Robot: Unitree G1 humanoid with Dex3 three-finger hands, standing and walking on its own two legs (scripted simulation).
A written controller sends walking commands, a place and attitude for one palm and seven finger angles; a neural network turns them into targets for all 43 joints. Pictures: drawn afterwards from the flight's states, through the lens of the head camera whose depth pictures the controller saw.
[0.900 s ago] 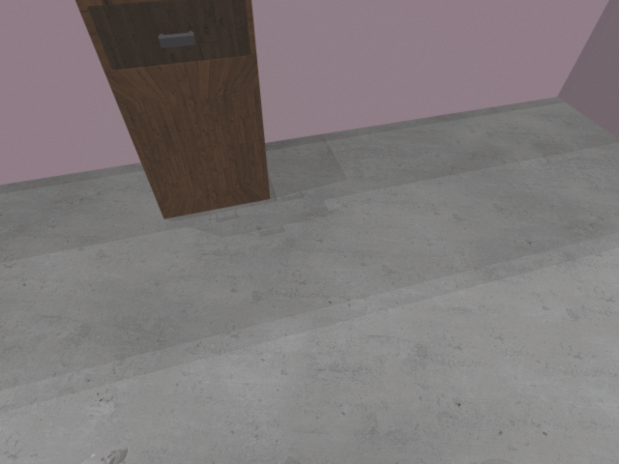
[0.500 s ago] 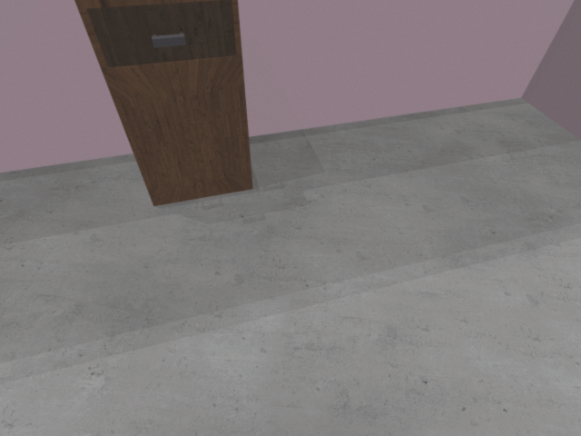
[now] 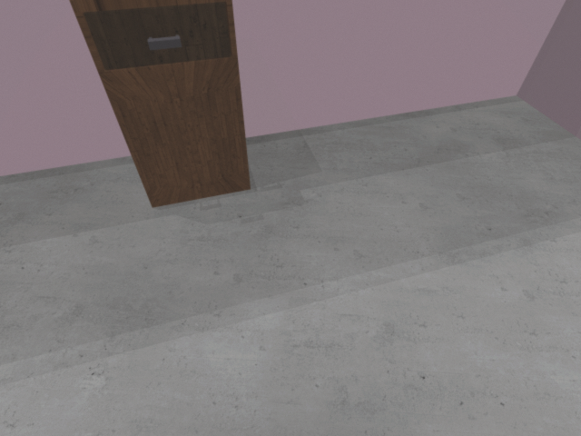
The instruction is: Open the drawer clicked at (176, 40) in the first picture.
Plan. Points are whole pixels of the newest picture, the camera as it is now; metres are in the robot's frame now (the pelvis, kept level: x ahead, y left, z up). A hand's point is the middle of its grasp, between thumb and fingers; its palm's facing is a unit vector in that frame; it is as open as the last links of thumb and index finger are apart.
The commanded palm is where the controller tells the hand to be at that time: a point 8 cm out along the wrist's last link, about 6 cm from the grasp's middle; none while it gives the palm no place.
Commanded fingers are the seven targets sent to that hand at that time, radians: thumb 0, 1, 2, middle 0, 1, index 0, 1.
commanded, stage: look at it before walking up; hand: left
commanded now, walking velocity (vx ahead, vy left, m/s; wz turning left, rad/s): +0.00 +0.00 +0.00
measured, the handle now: (164, 40) +1.27 +0.51 +0.00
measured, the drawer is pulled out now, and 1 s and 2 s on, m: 0.00 0.00 0.00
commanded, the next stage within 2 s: walk to a spot facing it in 0.54 s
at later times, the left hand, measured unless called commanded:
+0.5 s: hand out of the picture +0.07 +0.25 -0.16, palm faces -0.03 -0.94 -0.33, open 7.4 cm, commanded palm none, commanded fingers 0.00 0.90 0.90 -0.20 -0.30 -0.20 -0.30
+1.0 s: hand out of the picture +0.03 +0.21 -0.20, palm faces +0.04 -0.99 -0.16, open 7.4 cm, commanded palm none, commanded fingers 0.00 0.90 0.90 -0.20 -0.30 -0.20 -0.30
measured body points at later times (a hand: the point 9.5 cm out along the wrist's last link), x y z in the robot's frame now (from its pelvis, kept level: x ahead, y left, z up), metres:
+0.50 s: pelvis +0.00 +0.00 +0.00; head +0.01 +0.00 +0.45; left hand +0.07 +0.30 -0.13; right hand +0.08 -0.29 -0.13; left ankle +0.01 +0.13 -0.74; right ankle +0.01 -0.12 -0.74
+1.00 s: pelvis +0.07 +0.03 -0.02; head +0.06 +0.05 +0.43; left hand +0.03 +0.27 -0.18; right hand +0.07 -0.22 -0.16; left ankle +0.02 +0.12 -0.74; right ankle +0.01 -0.11 -0.73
